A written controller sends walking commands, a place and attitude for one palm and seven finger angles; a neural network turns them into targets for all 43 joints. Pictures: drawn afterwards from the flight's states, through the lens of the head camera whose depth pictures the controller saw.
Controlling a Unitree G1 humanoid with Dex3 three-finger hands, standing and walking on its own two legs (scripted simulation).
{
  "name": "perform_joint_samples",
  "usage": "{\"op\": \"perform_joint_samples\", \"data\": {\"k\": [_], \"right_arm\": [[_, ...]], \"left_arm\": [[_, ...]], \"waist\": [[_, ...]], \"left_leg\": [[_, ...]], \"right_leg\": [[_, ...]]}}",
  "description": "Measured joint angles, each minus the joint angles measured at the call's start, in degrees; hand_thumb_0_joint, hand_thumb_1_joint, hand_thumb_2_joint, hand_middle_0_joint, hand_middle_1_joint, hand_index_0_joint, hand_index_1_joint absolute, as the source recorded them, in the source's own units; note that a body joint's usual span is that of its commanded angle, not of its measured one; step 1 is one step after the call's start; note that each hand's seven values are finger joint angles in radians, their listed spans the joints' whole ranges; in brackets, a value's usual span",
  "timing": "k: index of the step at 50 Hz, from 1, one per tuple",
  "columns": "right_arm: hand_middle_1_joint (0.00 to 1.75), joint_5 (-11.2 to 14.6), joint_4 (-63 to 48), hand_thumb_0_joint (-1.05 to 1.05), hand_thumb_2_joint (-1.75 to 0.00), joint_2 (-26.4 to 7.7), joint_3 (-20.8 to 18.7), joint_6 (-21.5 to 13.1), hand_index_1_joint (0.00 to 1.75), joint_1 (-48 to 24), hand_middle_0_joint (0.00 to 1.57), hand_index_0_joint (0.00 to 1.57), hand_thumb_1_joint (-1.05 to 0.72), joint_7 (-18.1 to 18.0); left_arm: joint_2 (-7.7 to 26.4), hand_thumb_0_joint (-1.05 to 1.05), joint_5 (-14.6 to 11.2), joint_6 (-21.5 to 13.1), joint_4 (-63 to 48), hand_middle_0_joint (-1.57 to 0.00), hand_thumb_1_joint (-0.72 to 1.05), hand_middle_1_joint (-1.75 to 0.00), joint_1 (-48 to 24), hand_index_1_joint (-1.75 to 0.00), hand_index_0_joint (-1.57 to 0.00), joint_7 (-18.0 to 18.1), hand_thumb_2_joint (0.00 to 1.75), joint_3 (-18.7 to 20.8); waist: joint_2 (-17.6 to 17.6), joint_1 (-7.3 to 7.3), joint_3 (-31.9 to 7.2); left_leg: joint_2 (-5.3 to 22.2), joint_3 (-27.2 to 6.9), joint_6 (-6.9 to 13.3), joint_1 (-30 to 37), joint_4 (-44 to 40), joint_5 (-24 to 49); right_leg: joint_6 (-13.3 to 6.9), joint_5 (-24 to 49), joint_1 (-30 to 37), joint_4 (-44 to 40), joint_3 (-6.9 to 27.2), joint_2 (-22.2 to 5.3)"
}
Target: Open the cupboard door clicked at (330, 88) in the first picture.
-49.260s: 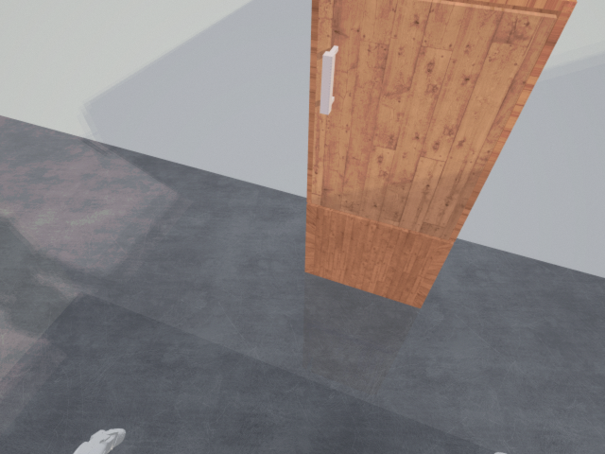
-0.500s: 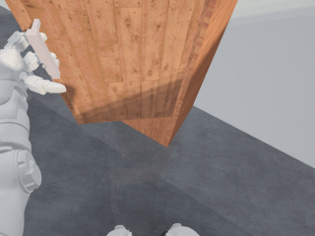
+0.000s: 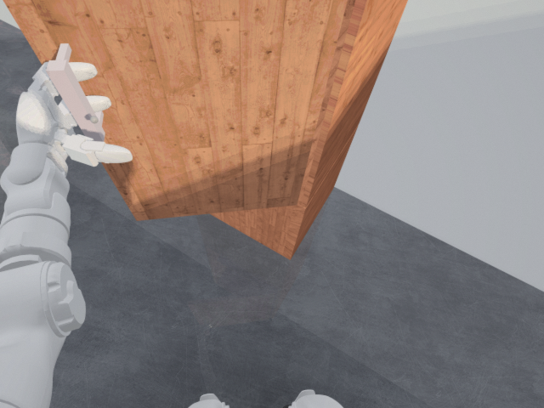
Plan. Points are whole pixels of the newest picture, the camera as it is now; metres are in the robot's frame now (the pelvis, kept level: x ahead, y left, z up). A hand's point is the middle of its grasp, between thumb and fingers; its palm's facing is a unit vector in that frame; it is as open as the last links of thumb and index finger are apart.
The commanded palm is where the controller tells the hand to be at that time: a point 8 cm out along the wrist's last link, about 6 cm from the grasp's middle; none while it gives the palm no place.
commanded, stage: slide the fingers in behind the handle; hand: left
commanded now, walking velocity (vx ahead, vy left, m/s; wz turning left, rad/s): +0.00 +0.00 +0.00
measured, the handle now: (81, 96) +0.55 +0.25 +0.11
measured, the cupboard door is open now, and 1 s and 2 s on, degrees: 39 40 47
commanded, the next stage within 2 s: close the thumb around the handle in 0.26 s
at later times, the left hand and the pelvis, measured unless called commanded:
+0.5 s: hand (90, 125) +0.48 +0.22 +0.12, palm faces +0.09 -1.00 +0.00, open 13.7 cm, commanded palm +0.46 +0.26 +0.11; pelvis -0.01 +0.00 +0.00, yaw +1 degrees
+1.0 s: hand (93, 121) +0.49 +0.22 +0.12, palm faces +0.10 -1.00 -0.01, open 5.6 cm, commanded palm +0.47 +0.26 +0.11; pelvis -0.01 +0.00 +0.00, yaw +1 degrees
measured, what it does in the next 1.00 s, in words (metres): stands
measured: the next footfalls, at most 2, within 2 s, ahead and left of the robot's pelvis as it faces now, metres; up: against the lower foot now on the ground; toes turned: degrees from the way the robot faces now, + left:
none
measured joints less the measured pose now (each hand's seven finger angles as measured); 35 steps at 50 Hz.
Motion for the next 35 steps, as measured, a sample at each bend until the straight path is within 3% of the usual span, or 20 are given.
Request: {"op": "perform_joint_samples", "data": {"k": [22, 28, 35], "right_arm": [[0.30, 0.03, 0.37, 0.01, -0.90, -0.29, -0.40, -0.99, 0.30, -1.45, 0.20, 0.20, -0.91, -0.14], [0.30, -0.08, 0.85, 0.01, -0.90, -0.17, -0.25, -1.24, 0.30, -1.36, 0.20, 0.20, -0.91, -0.18], [0.30, -0.17, 1.53, 0.01, -0.90, -0.24, 0.05, -1.58, 0.30, -0.90, 0.20, 0.21, -0.91, -0.28]], "left_arm": [[-1.83, -0.01, -0.28, -1.01, -0.31, -0.28, -0.48, -1.19, 0.17, -1.19, -0.28, 1.09, 0.31, -1.82], [-1.50, -0.01, 0.18, -1.30, 0.55, -0.30, -0.33, -1.21, -0.91, -1.21, -0.29, 1.22, 0.37, -2.02], [-0.76, -0.01, 0.33, -1.19, 2.72, -0.32, -0.01, -1.25, -3.11, -1.25, -0.32, 1.47, 0.51, -2.43]], "waist": [[-0.14, 0.67, 0.07], [-0.13, 0.51, 0.29], [-0.01, 0.18, 0.73]], "left_leg": [[-0.63, -0.22, 0.34, 0.32, 0.28, 0.46], [-0.74, -0.38, 0.39, -0.37, 0.72, 0.54], [-0.89, -0.72, 0.43, -1.33, 1.20, 0.64]], "right_leg": [[0.34, 0.20, 0.43, 0.46, -0.21, -0.61], [0.37, 0.21, -0.17, 0.88, -0.38, -0.74], [0.37, 0.20, -0.97, 1.32, -0.72, -0.88]]}}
